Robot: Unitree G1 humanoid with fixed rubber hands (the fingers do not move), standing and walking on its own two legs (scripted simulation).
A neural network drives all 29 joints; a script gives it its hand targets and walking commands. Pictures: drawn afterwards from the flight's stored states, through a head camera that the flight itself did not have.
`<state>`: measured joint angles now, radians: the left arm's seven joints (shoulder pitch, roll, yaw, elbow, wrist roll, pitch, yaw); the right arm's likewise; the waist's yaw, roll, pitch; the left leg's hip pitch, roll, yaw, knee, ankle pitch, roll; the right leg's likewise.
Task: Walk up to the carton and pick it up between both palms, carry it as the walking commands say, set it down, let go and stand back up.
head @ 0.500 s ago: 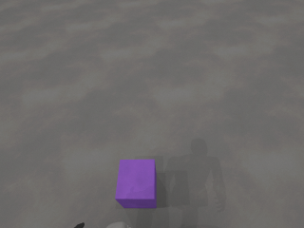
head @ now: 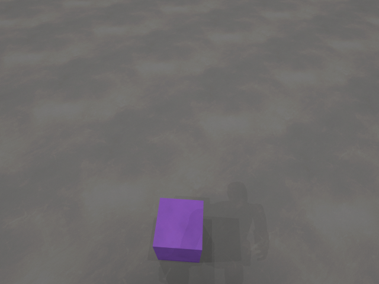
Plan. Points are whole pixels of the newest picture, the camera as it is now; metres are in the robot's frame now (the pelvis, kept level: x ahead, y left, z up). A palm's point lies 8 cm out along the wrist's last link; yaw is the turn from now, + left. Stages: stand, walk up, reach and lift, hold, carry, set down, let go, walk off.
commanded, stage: walk up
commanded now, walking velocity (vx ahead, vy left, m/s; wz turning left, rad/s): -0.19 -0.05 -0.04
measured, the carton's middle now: (180, 231) +0.41 +0.05 -0.65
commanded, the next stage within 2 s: stand in 0.46 s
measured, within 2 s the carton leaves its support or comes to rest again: neither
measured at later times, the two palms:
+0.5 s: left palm out of the picture +0.00 +0.21 -0.13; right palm out of the picture -0.04 -0.22 -0.15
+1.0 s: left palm (87, 273) +0.16 +0.24 -0.12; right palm (289, 283) +0.15 -0.21 -0.12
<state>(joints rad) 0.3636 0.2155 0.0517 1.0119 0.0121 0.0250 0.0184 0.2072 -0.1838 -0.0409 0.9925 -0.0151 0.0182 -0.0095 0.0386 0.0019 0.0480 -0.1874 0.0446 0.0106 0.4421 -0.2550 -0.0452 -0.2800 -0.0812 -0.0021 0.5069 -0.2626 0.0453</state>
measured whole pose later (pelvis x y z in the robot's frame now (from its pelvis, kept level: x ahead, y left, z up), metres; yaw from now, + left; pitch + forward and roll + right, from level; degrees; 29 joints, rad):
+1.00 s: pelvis -0.04 +0.02 -0.02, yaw -2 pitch +12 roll +0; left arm -0.06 0.21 -0.01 0.62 -0.06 0.58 0.02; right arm -0.09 -0.22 0.02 0.65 0.04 0.56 -0.01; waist 0.00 0.00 -0.10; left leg -0.59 0.03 0.04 0.65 -0.28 0.00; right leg -0.54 -0.03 -0.03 0.66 -0.34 0.01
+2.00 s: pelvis -0.11 +0.04 -0.11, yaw -3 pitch +35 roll -2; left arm -0.89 0.27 0.24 0.89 -0.03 0.26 0.00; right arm -0.82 -0.13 -0.23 0.78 0.04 0.28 -0.14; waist 0.01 -0.01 -0.02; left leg -1.39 0.03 0.00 1.09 -0.31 0.02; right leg -1.33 -0.02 -0.01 1.08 -0.36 0.04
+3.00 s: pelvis -0.13 +0.04 -0.27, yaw -6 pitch +48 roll -5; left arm -1.27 0.38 0.22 0.95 -0.09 0.14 0.02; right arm -1.20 -0.23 -0.22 0.83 0.11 0.14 -0.17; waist 0.03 0.00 0.07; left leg -2.08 0.03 -0.02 1.70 -0.46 0.02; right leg -2.01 0.01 0.01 1.70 -0.53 0.06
